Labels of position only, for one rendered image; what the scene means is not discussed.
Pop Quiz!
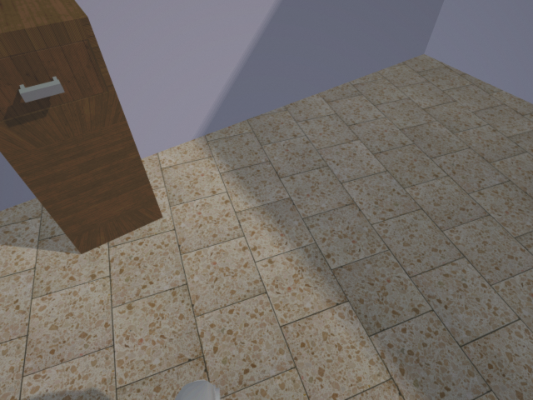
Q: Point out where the drawer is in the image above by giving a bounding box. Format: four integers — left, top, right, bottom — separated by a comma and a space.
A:
0, 39, 107, 121

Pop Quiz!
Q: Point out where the cabinet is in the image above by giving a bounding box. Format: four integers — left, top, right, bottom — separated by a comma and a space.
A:
0, 0, 162, 254

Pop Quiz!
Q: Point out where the robot left thigh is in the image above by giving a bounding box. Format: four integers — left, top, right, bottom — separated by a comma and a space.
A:
175, 381, 221, 400

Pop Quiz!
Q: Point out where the handle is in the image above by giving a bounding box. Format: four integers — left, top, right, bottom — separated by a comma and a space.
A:
18, 77, 64, 103

